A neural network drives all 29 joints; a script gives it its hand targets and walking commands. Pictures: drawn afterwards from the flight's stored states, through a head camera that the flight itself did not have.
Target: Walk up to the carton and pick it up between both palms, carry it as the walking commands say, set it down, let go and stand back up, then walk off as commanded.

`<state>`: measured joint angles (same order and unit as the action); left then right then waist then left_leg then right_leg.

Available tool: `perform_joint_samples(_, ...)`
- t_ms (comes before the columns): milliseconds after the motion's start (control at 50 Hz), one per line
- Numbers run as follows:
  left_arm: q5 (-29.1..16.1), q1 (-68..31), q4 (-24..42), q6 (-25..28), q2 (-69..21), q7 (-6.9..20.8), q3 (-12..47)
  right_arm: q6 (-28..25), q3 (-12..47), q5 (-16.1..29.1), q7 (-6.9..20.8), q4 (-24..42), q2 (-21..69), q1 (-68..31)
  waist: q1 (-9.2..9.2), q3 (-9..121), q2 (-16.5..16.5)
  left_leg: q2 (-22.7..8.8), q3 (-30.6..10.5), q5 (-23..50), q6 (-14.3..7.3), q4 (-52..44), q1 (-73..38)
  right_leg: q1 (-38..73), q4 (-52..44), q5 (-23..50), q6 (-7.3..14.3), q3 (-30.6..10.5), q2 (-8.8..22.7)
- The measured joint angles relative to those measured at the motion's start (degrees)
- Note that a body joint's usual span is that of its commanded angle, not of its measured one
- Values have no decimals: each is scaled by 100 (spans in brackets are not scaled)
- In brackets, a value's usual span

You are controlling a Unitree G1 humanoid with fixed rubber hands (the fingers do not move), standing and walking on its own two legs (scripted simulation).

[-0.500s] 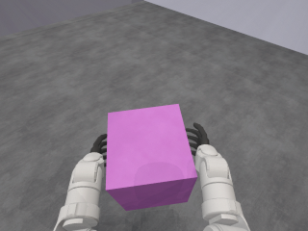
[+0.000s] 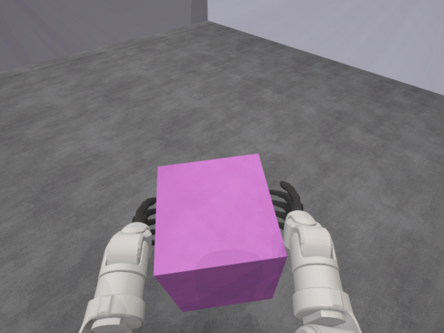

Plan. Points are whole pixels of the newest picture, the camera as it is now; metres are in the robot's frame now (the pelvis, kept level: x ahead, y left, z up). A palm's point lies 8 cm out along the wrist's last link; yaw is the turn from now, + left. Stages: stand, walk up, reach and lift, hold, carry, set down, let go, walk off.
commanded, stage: reach and lift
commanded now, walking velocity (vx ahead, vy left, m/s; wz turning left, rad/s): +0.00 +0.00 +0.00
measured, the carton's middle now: (218, 236) +0.32 +0.00 -0.01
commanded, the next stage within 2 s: hold in 0.62 s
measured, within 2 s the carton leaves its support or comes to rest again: neither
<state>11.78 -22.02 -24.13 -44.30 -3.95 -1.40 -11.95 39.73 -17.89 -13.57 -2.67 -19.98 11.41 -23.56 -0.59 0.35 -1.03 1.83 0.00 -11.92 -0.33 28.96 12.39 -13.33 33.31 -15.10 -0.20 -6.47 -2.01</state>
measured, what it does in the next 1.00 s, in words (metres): stands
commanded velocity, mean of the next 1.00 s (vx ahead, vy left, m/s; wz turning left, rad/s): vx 0.00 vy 0.00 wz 0.00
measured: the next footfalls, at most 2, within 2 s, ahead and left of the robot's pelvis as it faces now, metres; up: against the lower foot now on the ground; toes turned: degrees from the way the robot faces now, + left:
none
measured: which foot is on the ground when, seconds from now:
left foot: down 0.00-1.00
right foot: down 0.00-1.00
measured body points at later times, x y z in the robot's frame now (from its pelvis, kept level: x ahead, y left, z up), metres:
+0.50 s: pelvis +0.00 +0.00 +0.00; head -0.04 +0.00 +0.45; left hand +0.31 +0.15 +0.03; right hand +0.32 -0.14 +0.06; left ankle +0.05 +0.12 -0.73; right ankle +0.04 -0.11 -0.73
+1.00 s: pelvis +0.00 +0.00 +0.00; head -0.04 -0.01 +0.45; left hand +0.30 +0.15 +0.03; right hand +0.32 -0.14 +0.05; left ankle +0.05 +0.12 -0.73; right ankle +0.04 -0.11 -0.73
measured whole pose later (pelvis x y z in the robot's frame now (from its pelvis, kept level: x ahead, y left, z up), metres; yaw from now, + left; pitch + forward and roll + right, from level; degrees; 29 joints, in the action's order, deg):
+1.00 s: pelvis +0.00 +0.00 +0.00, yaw +0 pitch -5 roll +2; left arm 11.8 -18.8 -20.4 -45.4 -4.1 -1.4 -10.2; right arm 41.2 -15.3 -13.6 -2.1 -17.9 10.8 -21.8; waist -0.6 0.4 -1.0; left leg 1.9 -0.2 -11.4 -0.3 28.5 12.2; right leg -13.3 33.2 -14.8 -0.2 -6.4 -2.0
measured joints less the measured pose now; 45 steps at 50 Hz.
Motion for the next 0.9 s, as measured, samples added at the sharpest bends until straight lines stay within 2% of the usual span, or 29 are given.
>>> perform_joint_samples(900,0,239,275,-98,-12,4,128,134,183,0,42,158,-44,122,0,2,0,3,-10,47,0,-35,-13,3,-11,34,4,3,0)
